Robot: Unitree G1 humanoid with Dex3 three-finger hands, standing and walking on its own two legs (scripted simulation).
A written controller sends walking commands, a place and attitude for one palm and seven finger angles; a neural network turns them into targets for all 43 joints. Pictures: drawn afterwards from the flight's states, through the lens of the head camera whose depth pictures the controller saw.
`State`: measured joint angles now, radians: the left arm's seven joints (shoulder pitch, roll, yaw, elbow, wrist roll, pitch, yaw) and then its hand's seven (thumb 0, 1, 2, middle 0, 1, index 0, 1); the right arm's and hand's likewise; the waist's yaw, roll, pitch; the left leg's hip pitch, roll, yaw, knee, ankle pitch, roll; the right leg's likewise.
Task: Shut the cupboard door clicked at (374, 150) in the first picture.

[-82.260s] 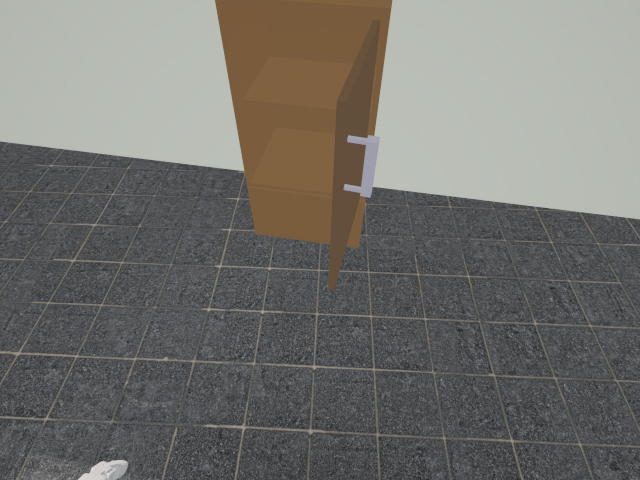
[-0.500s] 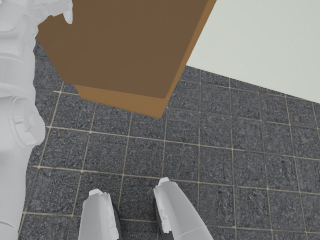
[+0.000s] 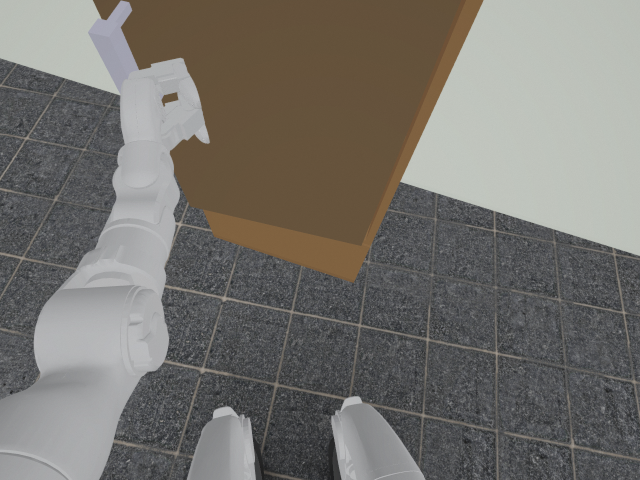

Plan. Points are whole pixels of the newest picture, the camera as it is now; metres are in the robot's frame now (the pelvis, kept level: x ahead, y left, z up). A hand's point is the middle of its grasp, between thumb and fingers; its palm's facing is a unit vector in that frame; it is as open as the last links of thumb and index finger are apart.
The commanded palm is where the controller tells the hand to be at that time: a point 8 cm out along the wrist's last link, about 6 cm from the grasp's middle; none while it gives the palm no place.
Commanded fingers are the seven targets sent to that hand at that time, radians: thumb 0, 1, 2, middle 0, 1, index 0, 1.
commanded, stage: pull the fist back off the door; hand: left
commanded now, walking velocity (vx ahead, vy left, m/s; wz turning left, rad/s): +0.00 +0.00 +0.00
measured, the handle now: (135, 68) +0.64 +0.16 +0.06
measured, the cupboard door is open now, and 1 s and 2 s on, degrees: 5 5 5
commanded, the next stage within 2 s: draw the hand back to the body in 0.38 s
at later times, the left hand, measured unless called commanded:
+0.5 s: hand (211, 159) +0.48 +0.07 +0.07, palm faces -0.01 -1.00 -0.04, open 3.1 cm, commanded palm +0.46 +0.12 +0.07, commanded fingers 0.00 0.90 0.90 -1.30 -1.50 -1.30 -1.50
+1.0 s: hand (104, 216) +0.37 +0.14 +0.15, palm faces -0.02 -1.00 -0.04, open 3.1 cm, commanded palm +0.33 +0.20 +0.16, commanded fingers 0.00 0.90 0.90 -1.13 -1.32 -1.13 -1.32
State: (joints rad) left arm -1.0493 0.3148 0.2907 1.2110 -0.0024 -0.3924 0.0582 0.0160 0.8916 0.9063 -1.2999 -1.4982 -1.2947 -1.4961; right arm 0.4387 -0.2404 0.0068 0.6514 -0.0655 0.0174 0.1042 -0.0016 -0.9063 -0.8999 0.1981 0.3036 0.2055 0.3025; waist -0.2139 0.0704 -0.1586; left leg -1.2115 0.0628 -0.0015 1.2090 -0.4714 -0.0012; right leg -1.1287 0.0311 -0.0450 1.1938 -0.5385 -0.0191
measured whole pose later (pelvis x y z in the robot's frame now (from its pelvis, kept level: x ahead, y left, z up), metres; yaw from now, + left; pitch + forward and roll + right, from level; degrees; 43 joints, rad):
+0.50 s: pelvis +0.00 -0.01 +0.01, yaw +2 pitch +22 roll -1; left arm -0.85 0.17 0.17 1.13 -0.02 -0.53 0.10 0.02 0.90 0.90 -1.30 -1.50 -1.30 -1.50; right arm 0.29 -0.23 -0.01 0.65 -0.05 0.04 0.07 0.00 -0.91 -0.90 0.20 0.30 0.20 0.30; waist -0.15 0.04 -0.16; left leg -1.11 0.04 0.00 1.17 -0.46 -0.01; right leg -1.03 0.01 -0.04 1.19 -0.55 -0.02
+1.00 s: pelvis +0.01 +0.00 +0.07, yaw +1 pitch +10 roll +0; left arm -0.23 0.20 0.09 0.46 -0.19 -0.33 -0.10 0.02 0.90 0.90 -1.29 -1.48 -1.28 -1.48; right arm 0.29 -0.27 0.00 0.58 0.05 0.02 -0.01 0.01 -0.91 -0.90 0.20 0.30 0.20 0.30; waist -0.05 0.04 -0.11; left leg -0.65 0.04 0.03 0.85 -0.37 0.00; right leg -0.58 0.01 -0.02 0.85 -0.44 -0.02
